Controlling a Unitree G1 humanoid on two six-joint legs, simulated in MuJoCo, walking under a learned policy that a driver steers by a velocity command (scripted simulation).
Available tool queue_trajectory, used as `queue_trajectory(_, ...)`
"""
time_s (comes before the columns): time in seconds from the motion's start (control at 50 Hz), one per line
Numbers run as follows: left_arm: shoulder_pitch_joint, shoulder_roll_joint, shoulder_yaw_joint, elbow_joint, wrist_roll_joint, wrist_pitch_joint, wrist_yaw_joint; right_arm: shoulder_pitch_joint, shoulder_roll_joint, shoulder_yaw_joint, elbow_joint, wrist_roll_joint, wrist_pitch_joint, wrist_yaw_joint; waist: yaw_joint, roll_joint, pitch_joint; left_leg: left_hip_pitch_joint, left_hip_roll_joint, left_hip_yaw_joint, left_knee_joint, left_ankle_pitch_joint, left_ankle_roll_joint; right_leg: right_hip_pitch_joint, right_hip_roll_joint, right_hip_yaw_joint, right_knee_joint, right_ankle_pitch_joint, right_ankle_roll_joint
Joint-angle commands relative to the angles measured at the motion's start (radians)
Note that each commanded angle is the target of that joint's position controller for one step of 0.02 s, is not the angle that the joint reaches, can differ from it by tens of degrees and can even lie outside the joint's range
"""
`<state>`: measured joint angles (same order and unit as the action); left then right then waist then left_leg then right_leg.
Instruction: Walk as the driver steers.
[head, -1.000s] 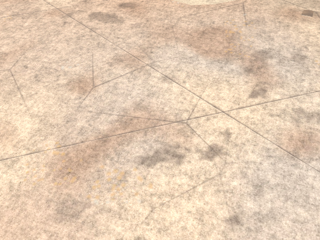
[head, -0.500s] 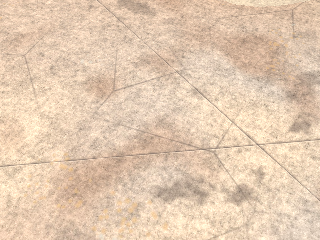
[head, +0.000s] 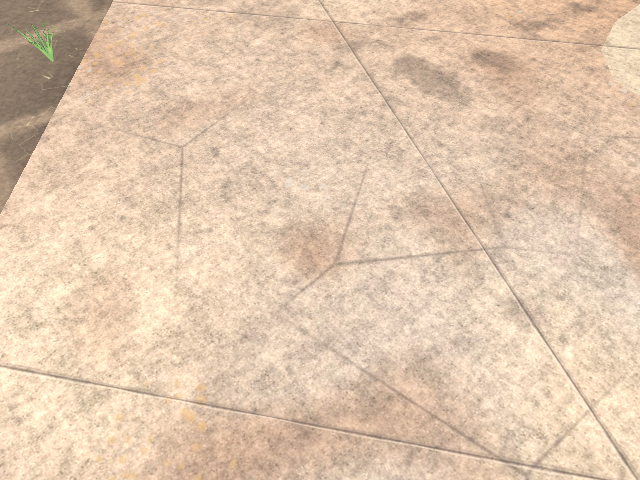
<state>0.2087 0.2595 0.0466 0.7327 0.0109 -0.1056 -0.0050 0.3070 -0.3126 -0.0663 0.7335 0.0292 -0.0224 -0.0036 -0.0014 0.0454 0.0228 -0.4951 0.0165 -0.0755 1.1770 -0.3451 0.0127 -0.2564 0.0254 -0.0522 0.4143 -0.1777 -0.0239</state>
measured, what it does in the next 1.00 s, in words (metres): walks ahead, turning left: left foot, then right foot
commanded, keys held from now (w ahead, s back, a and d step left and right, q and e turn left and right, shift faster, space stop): w+q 0.52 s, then w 0.12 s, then w+e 0.36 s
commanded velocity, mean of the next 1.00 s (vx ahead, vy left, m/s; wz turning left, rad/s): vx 0.50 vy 0.00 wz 0.32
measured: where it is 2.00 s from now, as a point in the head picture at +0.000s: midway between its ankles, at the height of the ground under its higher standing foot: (263, 255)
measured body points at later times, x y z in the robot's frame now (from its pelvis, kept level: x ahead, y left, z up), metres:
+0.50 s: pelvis +0.26 +0.09 -0.01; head +0.30 +0.12 +0.44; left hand +0.30 +0.39 -0.12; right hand +0.47 -0.13 -0.09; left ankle +0.29 +0.16 -0.74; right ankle +0.25 -0.09 -0.65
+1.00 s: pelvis +0.56 +0.13 -0.01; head +0.59 +0.14 +0.44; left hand +0.63 +0.43 -0.10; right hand +0.72 -0.11 -0.12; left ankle +0.40 +0.21 -0.64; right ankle +0.65 +0.08 -0.74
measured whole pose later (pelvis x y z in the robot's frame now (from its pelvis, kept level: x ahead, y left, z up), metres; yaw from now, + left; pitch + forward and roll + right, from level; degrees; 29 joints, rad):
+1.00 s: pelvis +0.56 +0.13 -0.01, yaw +16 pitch +1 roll +0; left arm 0.19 0.29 0.05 0.70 -0.01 -0.08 -0.04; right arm 0.31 -0.29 -0.03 0.75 0.00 -0.08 0.01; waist -0.01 0.01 0.03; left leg -0.34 -0.03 -0.06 1.17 -0.39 0.02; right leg -0.38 0.09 0.00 0.50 -0.15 -0.09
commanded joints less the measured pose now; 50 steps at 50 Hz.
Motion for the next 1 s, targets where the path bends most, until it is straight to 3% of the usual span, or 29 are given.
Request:
queue_trajectory(0.02, 0.019, 0.119, 0.036, -0.03, -0.007, -0.016, 0.001, -0.028, -0.042, -0.017, -0.1, 0.001, 0.0, 0.007, 0.016, -0.15, -0.005, -0.206, 0.092, -0.028, -0.029, 0.065, -0.017, 0.155, -0.277, 0.226, -0.242, 0.112, -0.158)
queue_trajectory(0.08, 0.03, 0.154, 0.05, -0.008, -0.006, -0.015, 0.003, -0.085, -0.027, -0.01, -0.132, -0.007, 0.001, 0.013, 0.022, -0.118, 0.004, -0.247, 0.104, -0.023, -0.154, 0.163, -0.031, 0.179, -0.289, 0.136, -0.263, 0.216, -0.175)
queue_trajectory(0.16, 0.043, 0.183, 0.056, 0.015, -0.012, -0.001, 0.01, -0.195, -0.011, 0.001, -0.16, -0.007, -0.014, 0.038, 0.06, -0.103, 0.026, -0.192, 0.089, 0.037, -0.384, 0.35, -0.015, 0.2, -0.264, -0.003, -0.263, 0.265, -0.143)
queue_trajectory(0.22, 0.083, 0.21, 0.064, 0.04, -0.025, 0.012, 0.012, -0.277, -0.01, 0.003, -0.196, -0.003, -0.016, 0.055, 0.081, -0.101, 0.052, -0.174, 0.074, 0.077, -0.484, 0.347, 0.011, 0.259, -0.288, -0.05, -0.25, 0.282, -0.124)
queue_trajectory(0.26, 0.092, 0.228, 0.071, 0.049, -0.036, 0.024, 0.012, -0.299, -0.026, -0.003, -0.217, -0.003, -0.013, 0.063, 0.07, -0.108, 0.055, -0.156, 0.055, 0.103, -0.525, 0.275, 0.041, 0.313, -0.308, -0.077, -0.205, 0.385, -0.107)
queue_trajectory(0.3, 0.086, 0.261, 0.081, 0.048, -0.044, 0.037, 0.018, -0.248, -0.063, -0.023, -0.219, -0.009, -0.007, 0.065, 0.022, -0.139, 0.002, -0.035, -0.009, 0.159, -0.541, 0.171, 0.084, 0.344, -0.307, -0.117, -0.067, 0.707, -0.087)
queue_trajectory(0.32, 0.079, 0.27, 0.084, 0.045, -0.047, 0.046, 0.022, -0.146, -0.098, -0.044, -0.197, -0.01, -0.002, 0.061, -0.043, -0.138, -0.059, 0.105, -0.053, 0.183, -0.568, 0.158, 0.113, 0.327, -0.292, -0.142, 0.086, 0.829, -0.071)
queue_trajectory(0.34, 0.076, 0.249, 0.074, 0.039, -0.046, 0.048, 0.026, 0.028, -0.153, -0.077, -0.15, -0.006, 0.003, 0.049, -0.132, -0.11, -0.148, 0.366, -0.089, 0.175, -0.62, 0.217, 0.153, 0.211, -0.255, -0.168, 0.309, 0.791, -0.038)
queue_trajectory(0.36, 0.117, 0.163, 0.043, 0.016, -0.002, 0.042, 0.024, 0.152, -0.24, -0.102, -0.122, 0.002, 0.014, 0.025, -0.147, 0.076, -0.236, 0.671, 0.096, -0.111, -0.621, 0.256, 0.22, -0.081, -0.193, -0.166, 0.641, 0.214, 0.007)
queue_trajectory(0.38, 0.178, 0.075, 0.009, -0.045, 0.01, 0.011, 0.011, 0.099, -0.315, -0.098, -0.156, -0.001, -0.004, 0.03, -0.038, 0.236, -0.374, 0.898, 0.305, -0.713, -0.786, -0.01, 0.413, -0.441, 0.008, 0.018, 0.926, -0.46, 0.049)
queue_trajectory(0.4, 0.042, 0.185, 0.03, -0.056, -0.033, -0.018, -0.001, 0.117, -0.219, -0.075, -0.162, -0.005, -0.02, 0.038, -0.125, 0.087, -0.364, 0.88, 0.307, -0.726, -0.883, -0.089, 0.377, -0.549, -0.033, 0.157, 0.986, -0.397, 0.034)
queue_trajectory(0.42, -0.015, 0.2, 0.033, -0.081, -0.055, -0.033, -0.005, 0.078, -0.179, -0.061, -0.149, -0.01, -0.033, 0.039, -0.108, 0.065, -0.213, 0.76, 0.279, -0.583, -0.895, -0.021, 0.337, -0.6, -0.071, 0.138, 0.937, -0.292, 0.015)
queue_trajectory(0.44, -0.014, 0.187, 0.029, -0.068, -0.036, -0.038, 0.003, 0.015, -0.154, -0.051, -0.154, -0.009, -0.038, 0.038, -0.06, -0.024, -0.138, 0.609, 0.233, -0.469, -0.891, 0.093, 0.302, -0.542, -0.114, 0.137, 0.854, -0.208, 0.013)
queue_trajectory(0.46, -0.004, 0.19, 0.035, -0.06, -0.011, -0.035, 0.009, -0.046, -0.131, -0.044, -0.165, -0.015, -0.038, 0.036, -0.019, -0.03, -0.096, 0.484, 0.195, -0.384, -0.898, 0.213, 0.282, -0.47, -0.139, 0.138, 0.774, -0.159, 0.023)
queue_trajectory(0.48, 0.015, 0.193, 0.039, -0.056, -0.004, -0.024, 0.008, -0.078, -0.113, -0.036, -0.178, -0.026, -0.039, 0.032, 0.011, -0.008, -0.084, 0.408, 0.168, -0.338, -0.921, 0.286, 0.276, -0.407, -0.155, 0.143, 0.745, -0.125, 0.03)
queue_trajectory(0.54, 0.022, 0.155, 0.032, -0.052, 0.007, 0.004, 0.008, -0.073, -0.116, -0.036, -0.155, -0.023, -0.047, 0.017, 0.028, -0.004, -0.069, 0.306, 0.139, -0.245, -0.952, 0.448, 0.289, -0.366, -0.145, 0.113, 0.646, -0.06, 0.075)
queue_trajectory(0.64, -0.145, 0.094, 0.006, -0.085, 0.001, 0.002, -0.004, 0.004, -0.118, -0.03, -0.091, -0.017, -0.045, -0.005, -0.044, 0.021, -0.025, 0.278, 0.073, -0.12, -0.956, 0.418, 0.217, -0.33, -0.106, 0.085, 0.293, 0.27, 0.091)
queue_trajectory(0.7, -0.222, 0.094, 0.001, -0.1, -0.018, -0.007, -0.022, 0.051, -0.134, -0.028, -0.055, -0.017, -0.05, -0.003, -0.087, 0.031, 0.012, 0.323, 0.114, -0.126, -0.972, 0.319, 0.208, -0.312, -0.093, 0.073, 0.177, 0.367, 0.065)
queue_trajectory(0.78, -0.277, 0.111, 0.003, -0.133, -0.025, -0.012, -0.046, 0.101, -0.14, -0.03, -0.005, -0.021, -0.041, -0.003, -0.103, 0.025, 0.046, 0.532, 0.202, -0.142, -0.914, 0.429, 0.197, -0.435, -0.085, 0.073, 0.117, 0.224, -0.003)
queue_trajectory(0.82, -0.241, 0.118, 0.006, -0.134, -0.026, -0.011, -0.055, 0.09, -0.149, -0.033, 0.006, -0.02, -0.032, -0.008, -0.075, 0.034, 0.029, 0.589, 0.214, -0.114, -0.859, 0.598, 0.173, -0.397, -0.062, 0.057, 0.101, 0.126, -0.039)
queue_trajectory(0.84, -0.188, 0.134, 0.014, -0.124, -0.025, -0.009, -0.055, 0.072, -0.159, -0.035, 0.004, -0.023, -0.029, -0.011, -0.045, 0.045, -0.012, 0.595, 0.202, -0.088, -0.798, 0.786, 0.158, -0.309, -0.028, 0.031, 0.103, 0.085, -0.06)
queue_trajectory(0.86, -0.081, 0.16, 0.031, -0.097, -0.023, -0.007, -0.051, 0.05, -0.162, -0.034, -0.001, -0.026, -0.022, -0.014, 0.017, 0.04, -0.088, 0.582, 0.17, -0.043, -0.667, 0.973, 0.139, -0.153, 0.015, -0.003, 0.085, 0.099, -0.087)
queue_trajectory(0.88, 0.061, 0.201, 0.05, -0.067, -0.019, -0.004, -0.045, 0.035, -0.149, -0.025, -0.015, -0.033, -0.02, -0.02, 0.086, 0.014, -0.189, 0.48, 0.131, 0.002, -0.472, 0.967, 0.106, 0.083, -0.017, 0.052, 0.094, 0.168, -0.129)
queue_trajectory(0.9, 0.179, 0.299, 0.074, -0.064, -0.008, -0.001, -0.04, 0.122, -0.084, -0.002, -0.048, -0.048, -0.035, -0.018, 0.074, -0.163, -0.341, 0.133, 0.017, 0.049, -0.107, 0.6, 0.034, 0.473, -0.244, 0.436, 0.11, 0.168, -0.275)
queue_trajectory(0.92, 0.224, 0.256, 0.069, -0.041, -0.035, 0.006, -0.043, 0.147, -0.049, 0.014, -0.038, -0.05, -0.055, -0.009, 0.077, -0.319, -0.402, -0.132, -0.12, 0.008, 0.134, -0.163, -0.017, 0.651, -0.366, 0.817, -0.053, 0.006, -0.375)
queue_trajectory(0.94, 0.196, 0.197, 0.05, -0.048, -0.043, 0.013, -0.037, 0.06, -0.126, 0.0, -0.062, -0.021, -0.078, 0.007, 0.102, -0.214, -0.3, -0.254, -0.054, -0.077, 0.194, -0.152, -0.002, 0.603, -0.348, 0.788, -0.1, -0.16, -0.324)
queue_trajectory(0.96, 0.139, 0.181, 0.045, -0.066, -0.03, 0.021, -0.031, -0.039, -0.13, 0.001, -0.092, -0.001, -0.094, 0.015, 0.099, -0.131, -0.178, -0.279, -0.012, -0.059, 0.161, -0.081, 0.008, 0.469, -0.312, 0.665, -0.119, -0.152, -0.288)
queue_trajectory(0.98, 0.094, 0.172, 0.041, -0.074, -0.019, 0.025, -0.029, -0.092, -0.118, 0.004, -0.105, -0.015, -0.103, 0.016, 0.069, -0.05, -0.074, -0.269, 0.019, -0.039, 0.072, -0.033, 0.01, 0.317, -0.272, 0.574, -0.146, -0.055, -0.271)
queue_trajectory(1.0, 0.067, 0.155, 0.035, -0.084, -0.012, 0.024, -0.025, -0.092, -0.119, -0.003, -0.107, -0.037, -0.102, 0.012, 0.036, -0.041, -0.051, -0.215, 0.049, -0.038, -0.011, 0.009, 0.004, 0.231, -0.24, 0.517, -0.162, 0.045, -0.26)
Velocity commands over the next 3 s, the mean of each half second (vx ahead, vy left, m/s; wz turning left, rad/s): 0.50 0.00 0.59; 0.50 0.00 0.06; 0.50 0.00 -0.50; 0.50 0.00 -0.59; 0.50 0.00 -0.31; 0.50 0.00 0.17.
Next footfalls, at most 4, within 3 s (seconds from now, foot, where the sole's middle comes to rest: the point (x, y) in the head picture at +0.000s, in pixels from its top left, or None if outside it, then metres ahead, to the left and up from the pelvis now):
0.34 left None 0.33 0.17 -0.78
0.88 right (301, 389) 0.69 0.09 -0.78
1.36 left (198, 310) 0.90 0.35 -0.78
1.88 right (318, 230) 1.16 0.05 -0.78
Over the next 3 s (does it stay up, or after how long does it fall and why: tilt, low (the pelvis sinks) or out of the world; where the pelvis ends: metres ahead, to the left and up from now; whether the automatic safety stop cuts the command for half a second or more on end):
stays up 1.60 -0.06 -0.01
